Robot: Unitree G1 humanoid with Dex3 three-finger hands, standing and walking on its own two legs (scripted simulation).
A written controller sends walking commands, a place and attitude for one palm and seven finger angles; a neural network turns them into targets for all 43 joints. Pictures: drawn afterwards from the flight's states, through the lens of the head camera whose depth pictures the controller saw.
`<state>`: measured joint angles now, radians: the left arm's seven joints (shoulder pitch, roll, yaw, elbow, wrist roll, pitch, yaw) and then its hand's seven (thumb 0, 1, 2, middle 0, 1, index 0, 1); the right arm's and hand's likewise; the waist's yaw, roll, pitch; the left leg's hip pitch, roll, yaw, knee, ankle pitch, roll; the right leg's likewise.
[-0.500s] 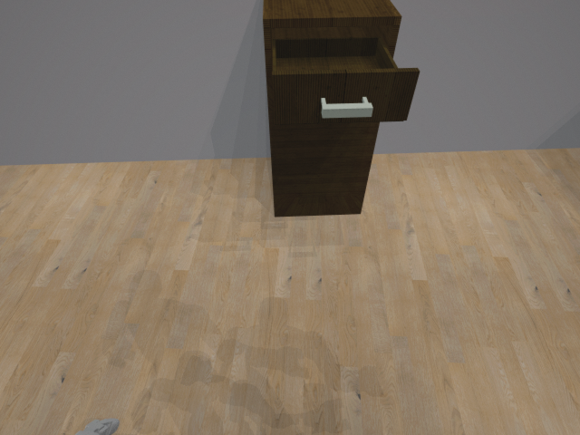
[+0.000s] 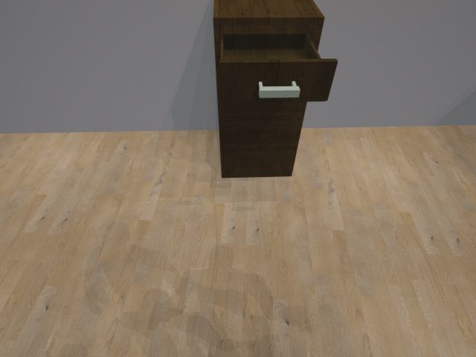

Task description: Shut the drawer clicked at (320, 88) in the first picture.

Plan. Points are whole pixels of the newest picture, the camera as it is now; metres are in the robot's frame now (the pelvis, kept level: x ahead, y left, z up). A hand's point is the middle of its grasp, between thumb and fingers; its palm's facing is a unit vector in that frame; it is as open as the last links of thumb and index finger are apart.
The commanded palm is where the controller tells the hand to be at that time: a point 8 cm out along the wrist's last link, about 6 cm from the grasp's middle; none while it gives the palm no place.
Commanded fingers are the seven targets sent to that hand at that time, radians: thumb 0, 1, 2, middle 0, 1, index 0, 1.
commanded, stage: stand and wait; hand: left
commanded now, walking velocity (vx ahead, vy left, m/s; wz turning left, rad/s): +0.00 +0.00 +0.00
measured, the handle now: (278, 88) +0.88 -0.07 +0.00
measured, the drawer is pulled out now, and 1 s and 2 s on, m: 0.30 0.30 0.30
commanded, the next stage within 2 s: look at it before walking up in 0.32 s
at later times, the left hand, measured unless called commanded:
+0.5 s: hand out of the picture +0.07 +0.24 -0.15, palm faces -0.03 -0.94 -0.33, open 7.4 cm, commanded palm none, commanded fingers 0.00 0.90 0.90 -0.20 -0.30 -0.20 -0.30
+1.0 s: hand out of the picture +0.06 +0.25 -0.15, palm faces -0.03 -0.94 -0.33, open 7.4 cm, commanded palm none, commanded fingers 0.00 0.90 0.90 -0.20 -0.30 -0.20 -0.30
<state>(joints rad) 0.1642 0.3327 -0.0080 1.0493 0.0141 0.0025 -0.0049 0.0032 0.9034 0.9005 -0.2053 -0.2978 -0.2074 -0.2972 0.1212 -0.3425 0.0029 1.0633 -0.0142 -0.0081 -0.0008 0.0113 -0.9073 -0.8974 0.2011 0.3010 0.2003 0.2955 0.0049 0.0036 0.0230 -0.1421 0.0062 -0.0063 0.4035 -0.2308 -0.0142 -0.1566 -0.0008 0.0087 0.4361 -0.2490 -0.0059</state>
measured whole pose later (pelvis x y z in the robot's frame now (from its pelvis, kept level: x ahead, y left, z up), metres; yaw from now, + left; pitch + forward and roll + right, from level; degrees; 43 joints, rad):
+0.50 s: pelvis -0.01 +0.00 +0.00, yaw +0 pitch -2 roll +0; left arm 0.15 0.33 -0.01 1.08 0.01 0.00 0.00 0.00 0.90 0.90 -0.20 -0.30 -0.21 -0.30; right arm 0.14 -0.33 0.01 1.12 -0.01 -0.02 0.00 0.01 -0.91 -0.90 0.20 0.30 0.20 0.30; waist 0.00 0.00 0.02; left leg -0.14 0.01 0.00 0.37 -0.20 -0.01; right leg -0.15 0.00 0.02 0.40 -0.21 0.00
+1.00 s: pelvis +0.00 +0.00 +0.00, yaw +0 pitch -2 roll +0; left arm 0.16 0.33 0.00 1.09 0.02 -0.01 0.00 0.00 0.90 0.90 -0.20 -0.30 -0.21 -0.30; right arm 0.12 -0.33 0.00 1.12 -0.01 -0.02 0.00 0.01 -0.91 -0.90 0.20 0.30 0.20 0.30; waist 0.00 0.00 0.02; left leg -0.12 0.01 0.00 0.35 -0.20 -0.01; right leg -0.14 0.00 0.02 0.38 -0.21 0.00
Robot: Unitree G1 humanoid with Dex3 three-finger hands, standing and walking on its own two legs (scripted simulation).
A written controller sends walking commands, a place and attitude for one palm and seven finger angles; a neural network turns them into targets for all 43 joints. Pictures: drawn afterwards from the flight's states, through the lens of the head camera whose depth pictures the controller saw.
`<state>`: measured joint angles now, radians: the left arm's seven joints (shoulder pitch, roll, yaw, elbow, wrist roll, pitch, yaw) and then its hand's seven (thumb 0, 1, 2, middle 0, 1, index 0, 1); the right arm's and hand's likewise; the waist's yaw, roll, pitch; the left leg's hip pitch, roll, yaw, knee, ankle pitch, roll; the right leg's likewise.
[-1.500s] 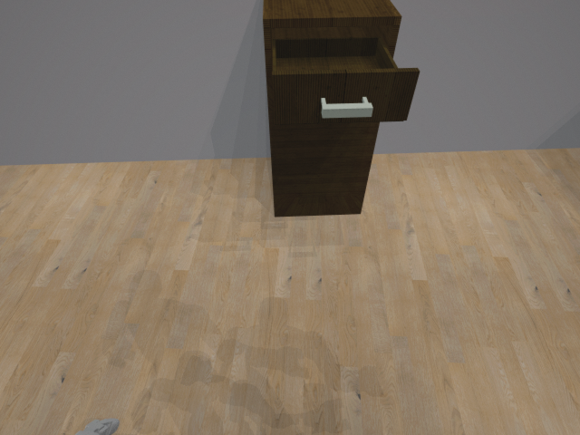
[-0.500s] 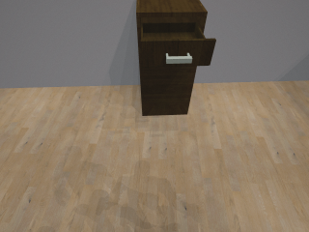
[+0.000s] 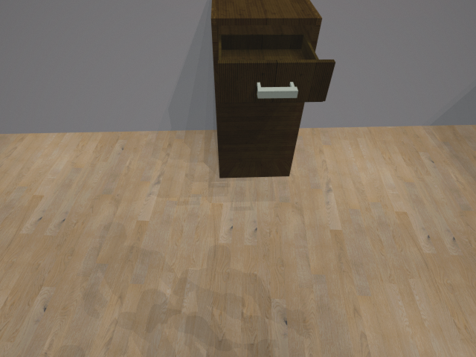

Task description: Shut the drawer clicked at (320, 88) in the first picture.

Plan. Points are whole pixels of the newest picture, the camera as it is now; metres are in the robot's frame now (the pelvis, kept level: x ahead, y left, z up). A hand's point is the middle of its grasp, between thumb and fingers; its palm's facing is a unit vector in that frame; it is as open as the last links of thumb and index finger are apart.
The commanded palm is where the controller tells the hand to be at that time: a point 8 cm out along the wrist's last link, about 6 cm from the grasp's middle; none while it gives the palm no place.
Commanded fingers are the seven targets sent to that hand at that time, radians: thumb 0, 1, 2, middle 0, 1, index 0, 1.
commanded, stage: walk to a spot facing it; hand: left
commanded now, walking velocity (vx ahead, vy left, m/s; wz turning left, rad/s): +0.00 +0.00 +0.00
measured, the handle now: (276, 88) +0.89 -0.07 +0.00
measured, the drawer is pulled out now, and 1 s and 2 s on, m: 0.30 0.30 0.30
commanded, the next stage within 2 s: none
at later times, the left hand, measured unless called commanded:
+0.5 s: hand out of the picture +0.06 +0.18 -0.18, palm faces -0.16 -0.95 -0.28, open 7.4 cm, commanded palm none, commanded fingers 0.00 0.90 0.90 -0.20 -0.30 -0.20 -0.30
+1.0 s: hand out of the picture +0.07 +0.18 -0.16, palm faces -0.31 -0.92 -0.23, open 7.4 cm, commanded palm none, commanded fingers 0.00 0.90 0.90 -0.20 -0.30 -0.20 -0.30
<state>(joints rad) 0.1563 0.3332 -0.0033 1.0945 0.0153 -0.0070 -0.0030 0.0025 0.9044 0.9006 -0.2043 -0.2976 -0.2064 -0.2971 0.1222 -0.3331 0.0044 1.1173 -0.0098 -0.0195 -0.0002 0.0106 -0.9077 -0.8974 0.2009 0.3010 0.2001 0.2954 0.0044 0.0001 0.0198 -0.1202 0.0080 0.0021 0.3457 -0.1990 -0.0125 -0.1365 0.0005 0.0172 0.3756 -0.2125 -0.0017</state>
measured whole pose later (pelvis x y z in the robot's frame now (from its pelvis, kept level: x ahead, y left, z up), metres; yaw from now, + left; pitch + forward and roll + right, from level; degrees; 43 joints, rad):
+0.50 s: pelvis -0.02 -0.02 -0.03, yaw -13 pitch -2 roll +2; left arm 0.26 0.22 0.04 0.95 0.03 0.05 -0.02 0.00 0.91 0.90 -0.20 -0.30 -0.20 -0.30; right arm 0.18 -0.24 -0.05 0.98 -0.02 0.03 -0.01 0.01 -0.91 -0.90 0.20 0.30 0.20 0.30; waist 0.03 0.02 0.09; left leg -0.25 0.11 0.17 0.72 -0.41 -0.05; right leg -0.33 0.02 -0.02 0.74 -0.34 -0.03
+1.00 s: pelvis +0.01 -0.01 +0.00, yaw -26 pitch +1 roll +1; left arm 0.41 0.18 0.06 0.95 0.03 -0.01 -0.01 0.00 0.90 0.90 -0.20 -0.30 -0.21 -0.30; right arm 0.16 -0.25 -0.07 0.91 -0.03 0.01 0.01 0.01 -0.91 -0.90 0.20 0.30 0.20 0.29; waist 0.07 0.01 -0.02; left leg -0.44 0.04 -0.02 0.83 -0.33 -0.06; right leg -0.22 0.11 0.21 0.37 -0.16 -0.06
